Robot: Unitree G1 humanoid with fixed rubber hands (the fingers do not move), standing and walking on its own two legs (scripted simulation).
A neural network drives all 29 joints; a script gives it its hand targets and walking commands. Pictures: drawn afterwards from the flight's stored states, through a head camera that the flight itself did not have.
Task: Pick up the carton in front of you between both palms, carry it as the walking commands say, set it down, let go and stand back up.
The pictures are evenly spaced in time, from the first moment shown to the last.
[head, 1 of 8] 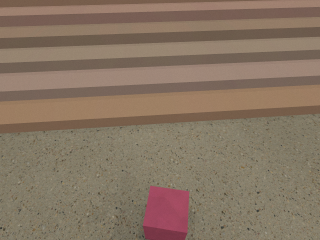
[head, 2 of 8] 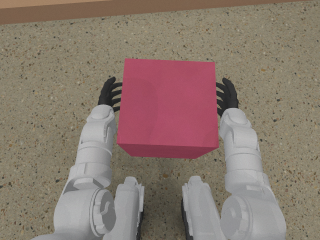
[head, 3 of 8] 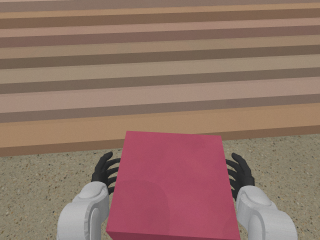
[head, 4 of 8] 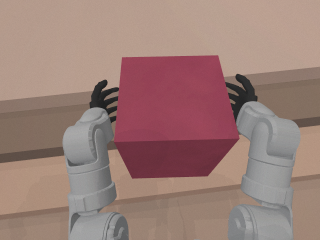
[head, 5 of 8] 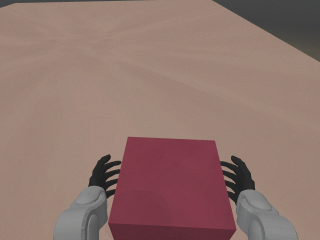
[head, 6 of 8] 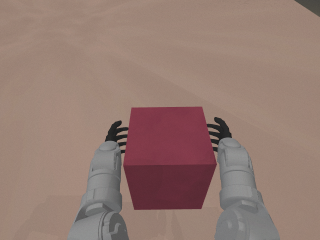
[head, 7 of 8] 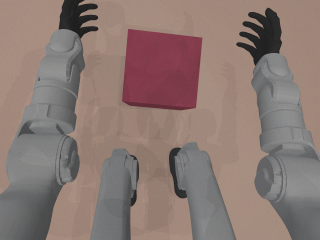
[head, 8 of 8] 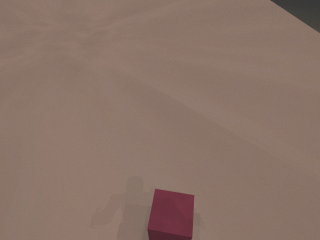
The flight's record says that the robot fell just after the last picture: no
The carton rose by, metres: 1.83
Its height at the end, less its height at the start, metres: +1.08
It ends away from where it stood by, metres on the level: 6.24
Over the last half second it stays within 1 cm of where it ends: yes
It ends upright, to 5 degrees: yes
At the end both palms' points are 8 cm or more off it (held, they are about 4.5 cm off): yes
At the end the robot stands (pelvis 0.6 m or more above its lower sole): yes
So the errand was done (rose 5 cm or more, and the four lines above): yes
